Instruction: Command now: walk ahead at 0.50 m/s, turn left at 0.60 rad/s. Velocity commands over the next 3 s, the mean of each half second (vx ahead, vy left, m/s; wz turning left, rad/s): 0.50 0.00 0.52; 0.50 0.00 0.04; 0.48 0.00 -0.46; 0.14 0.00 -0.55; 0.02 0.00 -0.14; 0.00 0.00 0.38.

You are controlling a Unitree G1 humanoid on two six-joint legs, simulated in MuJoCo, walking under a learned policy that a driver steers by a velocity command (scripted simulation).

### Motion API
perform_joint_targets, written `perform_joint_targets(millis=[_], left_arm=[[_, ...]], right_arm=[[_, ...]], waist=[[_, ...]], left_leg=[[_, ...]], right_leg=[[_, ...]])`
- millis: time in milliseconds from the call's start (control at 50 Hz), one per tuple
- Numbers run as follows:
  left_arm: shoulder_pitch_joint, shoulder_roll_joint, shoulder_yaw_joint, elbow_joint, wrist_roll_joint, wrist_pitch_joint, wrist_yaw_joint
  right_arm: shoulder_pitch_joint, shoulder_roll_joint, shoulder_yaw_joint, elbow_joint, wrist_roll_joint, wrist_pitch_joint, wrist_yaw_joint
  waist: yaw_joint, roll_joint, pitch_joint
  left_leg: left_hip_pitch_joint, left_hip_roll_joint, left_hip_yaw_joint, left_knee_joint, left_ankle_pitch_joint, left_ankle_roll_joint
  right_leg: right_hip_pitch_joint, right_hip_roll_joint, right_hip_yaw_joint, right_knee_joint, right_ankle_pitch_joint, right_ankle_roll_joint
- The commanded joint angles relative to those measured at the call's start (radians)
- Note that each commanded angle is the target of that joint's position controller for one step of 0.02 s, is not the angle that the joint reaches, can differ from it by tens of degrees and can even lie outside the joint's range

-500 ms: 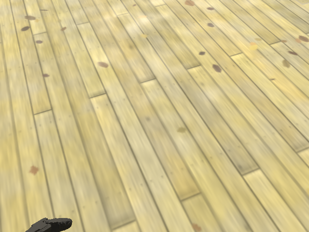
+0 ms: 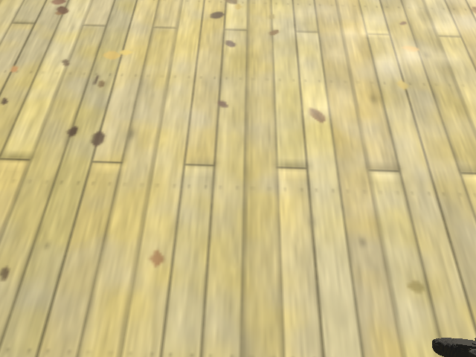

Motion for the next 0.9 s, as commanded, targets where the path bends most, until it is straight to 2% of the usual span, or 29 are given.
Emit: perform_joint_targets(millis=[20, 40, 60, 80, 140, 220, 280, 320, 360, 380, 400, 420, 440, 460, 480, 500, 520, 540, 560, 600, 660, 720, 780, 840, 880, 900], left_arm=[[-0.107, 0.127, 0.012, -0.149, -0.01, -0.07, -0.004], [-0.1, 0.129, 0.016, -0.139, 0.016, -0.068, 0.002], [-0.079, 0.132, 0.021, -0.135, 0.023, -0.057, 0.001], [-0.069, 0.124, 0.022, -0.134, 0.026, -0.046, 0.0], [-0.11, 0.085, 0.012, -0.145, 0.038, -0.024, 0.003], [-0.269, 0.043, -0.006, -0.184, 0.031, -0.028, -0.006], [-0.35, 0.051, -0.006, -0.211, 0.017, -0.038, -0.019], [-0.353, 0.073, 0.001, -0.216, 0.013, -0.044, -0.027], [-0.324, 0.087, 0.009, -0.21, 0.014, -0.051, -0.033], [-0.289, 0.093, 0.014, -0.203, 0.016, -0.055, -0.032], [-0.213, 0.106, 0.025, -0.182, 0.021, -0.058, -0.027], [-0.097, 0.14, 0.038, -0.166, 0.035, -0.063, -0.022], [0.043, 0.219, 0.059, -0.148, 0.051, -0.062, -0.017], [0.122, 0.215, 0.066, -0.1, 0.027, -0.049, -0.032], [0.095, 0.134, 0.044, -0.108, 0.002, -0.046, -0.031], [0.033, 0.1, 0.032, -0.117, 0.007, -0.037, -0.027], [-0.014, 0.085, 0.023, -0.12, 0.018, -0.03, -0.025], [-0.04, 0.067, 0.015, -0.119, 0.026, -0.029, -0.023], [-0.051, 0.055, 0.009, -0.117, 0.031, -0.032, -0.021], [-0.039, 0.058, 0.009, -0.102, 0.021, -0.038, -0.021], [-0.009, 0.105, 0.02, -0.079, 0.011, -0.037, -0.014], [0.023, 0.124, 0.022, -0.058, 0.003, -0.026, -0.01], [0.085, 0.136, 0.023, -0.028, -0.005, -0.016, -0.008], [0.122, 0.144, 0.024, -0.002, -0.011, 0.001, -0.005], [0.115, 0.163, 0.029, 0.005, -0.012, 0.014, 0.001], [0.097, 0.166, 0.028, 0.002, -0.014, 0.018, 0.004]], right_arm=[[0.223, -0.163, -0.05, -0.012, -0.004, -0.028, -0.008], [0.158, -0.136, -0.041, -0.022, -0.008, -0.027, -0.01], [0.123, -0.12, -0.033, -0.036, -0.02, -0.028, -0.014], [0.108, -0.119, -0.033, -0.038, -0.022, -0.03, -0.018], [0.133, -0.139, -0.037, -0.012, -0.016, -0.037, -0.035], [0.193, -0.152, -0.042, 0.026, -0.006, -0.029, -0.052], [0.244, -0.161, -0.045, 0.057, 0.002, -0.024, -0.055], [0.261, -0.147, -0.041, 0.074, 0.005, -0.019, -0.058], [0.267, -0.138, -0.039, 0.088, 0.0, -0.014, -0.061], [0.263, -0.135, -0.039, 0.093, -0.003, -0.01, -0.061], [0.254, -0.119, -0.033, 0.093, -0.005, -0.008, -0.058], [0.25, -0.08, -0.017, 0.084, -0.013, -0.009, -0.054], [0.343, -0.032, 0.001, 0.072, -0.008, -0.016, -0.054], [0.424, -0.029, 0.009, 0.082, 0.008, -0.027, -0.055], [0.336, -0.116, -0.009, 0.087, 0.016, -0.029, -0.054], [0.224, -0.139, -0.015, 0.066, 0.01, -0.029, -0.053], [0.158, -0.129, -0.013, 0.048, -0.005, -0.032, -0.052], [0.141, -0.112, -0.014, 0.043, -0.014, -0.035, -0.048], [0.156, -0.092, -0.012, 0.048, -0.013, -0.035, -0.044], [0.171, -0.056, -0.004, 0.058, -0.012, -0.033, -0.041], [0.083, -0.028, 0.011, 0.031, -0.022, -0.038, -0.039], [-0.014, -0.01, 0.021, 0.015, -0.018, -0.048, -0.028], [-0.102, -0.013, 0.023, -0.004, -0.008, -0.055, -0.015], [-0.16, -0.03, 0.017, -0.03, -0.004, -0.061, -0.001], [-0.111, -0.06, 0.004, -0.023, -0.006, -0.069, 0.001], [-0.013, -0.09, -0.013, 0.005, -0.011, -0.071, -0.004]], waist=[[-0.117, 0.034, -0.205], [-0.076, 0.021, -0.154], [-0.042, 0.046, -0.14], [-0.028, 0.053, -0.133], [-0.028, 0.039, -0.098], [-0.087, 0.065, -0.062], [-0.118, 0.075, -0.05], [-0.115, 0.085, -0.054], [-0.103, 0.112, -0.057], [-0.085, 0.128, -0.061], [-0.044, 0.128, -0.092], [0.01, 0.099, -0.199], [0.019, -0.089, -0.362], [0.009, -0.318, -0.416], [0.034, -0.19, -0.281], [0.037, -0.102, -0.162], [0.019, -0.058, -0.089], [-0.009, -0.061, -0.055], [-0.03, -0.085, -0.057], [-0.041, -0.107, -0.068], [-0.023, -0.08, -0.053], [0.011, -0.076, -0.042], [0.043, -0.076, -0.026], [0.042, -0.08, -0.004], [-0.006, -0.09, -0.026], [-0.067, -0.083, -0.082]], left_leg=[[0.63, 0.295, -0.568, -0.353, -0.05, 0.216], [0.501, 0.256, -0.478, -0.362, 0.063, 0.195], [0.417, 0.23, -0.435, -0.384, 0.134, 0.189], [0.37, 0.219, -0.417, -0.403, 0.179, 0.194], [0.274, 0.186, -0.335, -0.424, 0.28, 0.199], [0.235, 0.127, -0.282, -0.408, 0.191, 0.14], [0.249, 0.143, -0.329, -0.382, 0.124, 0.12], [0.318, 0.168, -0.376, -0.329, 0.101, 0.11], [0.377, 0.198, -0.411, -0.28, 0.138, 0.098], [0.391, 0.2, -0.417, -0.251, 0.189, 0.089], [0.392, 0.166, -0.4, -0.178, 0.293, 0.07], [0.343, 0.115, -0.353, 0.0, 0.317, 0.038], [0.063, 0.0, -0.248, 0.33, 0.096, -0.034], [-0.175, -0.064, -0.207, 0.564, -0.389, -0.077], [-0.279, -0.008, -0.245, 0.654, -0.346, -0.077], [-0.295, 0.031, -0.205, 0.655, -0.261, -0.074], [-0.274, 0.062, -0.172, 0.608, -0.201, -0.073], [-0.241, 0.098, -0.159, 0.547, -0.153, -0.071], [-0.191, 0.12, -0.148, 0.505, -0.125, -0.072], [-0.162, 0.132, -0.117, 0.438, -0.105, -0.082], [-0.189, 0.147, -0.092, 0.266, 0.007, -0.102], [-0.137, 0.13, -0.063, 0.071, 0.171, -0.108], [-0.085, 0.102, -0.043, -0.039, 0.246, -0.108], [-0.078, 0.088, -0.05, -0.109, 0.186, -0.081], [0.02, 0.065, -0.042, -0.156, 0.125, -0.057], [0.172, 0.044, -0.023, -0.196, 0.129, -0.035]], right_leg=[[-0.6, -0.019, 0.127, 0.21, 0.118, -0.038], [-0.529, -0.044, 0.126, 0.128, 0.163, -0.028], [-0.463, -0.06, 0.133, 0.093, 0.196, -0.02], [-0.433, -0.058, 0.127, 0.061, 0.212, -0.007], [-0.422, -0.035, 0.102, -0.069, 0.303, 0.036], [-0.371, 0.021, 0.099, -0.371, 0.551, 0.048], [-0.313, 0.055, 0.107, -0.489, 0.609, 0.037], [-0.306, 0.057, 0.126, -0.541, 0.581, 0.019], [-0.277, 0.053, 0.122, -0.558, 0.512, -0.01], [-0.233, 0.058, 0.104, -0.573, 0.472, -0.029], [-0.124, 0.075, 0.077, -0.613, 0.464, -0.057], [0.08, 0.002, 0.132, -0.589, 0.481, -0.109], [0.452, -0.199, 0.436, -0.577, 0.427, -0.243], [0.583, -0.323, 0.81, -0.723, 0.161, -0.334], [0.496, -0.307, 0.792, -0.766, -0.026, -0.299], [0.362, -0.27, 0.649, -0.782, 0.008, -0.262], [0.235, -0.228, 0.543, -0.807, 0.111, -0.25], [0.155, -0.192, 0.472, -0.831, 0.204, -0.243], [0.109, -0.164, 0.42, -0.852, 0.272, -0.236], [0.08, -0.144, 0.346, -0.88, 0.383, -0.248], [0.082, -0.145, 0.266, -0.914, 0.502, -0.261], [0.079, -0.113, 0.178, -0.919, 0.541, -0.232], [0.101, -0.125, 0.157, -0.907, 0.536, -0.221], [0.175, -0.168, 0.184, -0.865, 0.564, -0.205], [0.199, -0.178, 0.202, -0.793, 0.672, -0.185], [0.177, -0.146, 0.176, -0.687, 0.797, -0.164]])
